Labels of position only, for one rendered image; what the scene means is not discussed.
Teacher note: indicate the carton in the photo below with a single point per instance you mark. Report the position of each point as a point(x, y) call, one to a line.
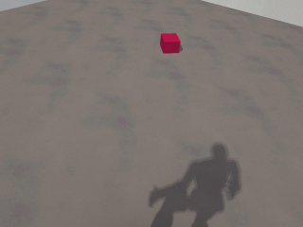
point(169, 43)

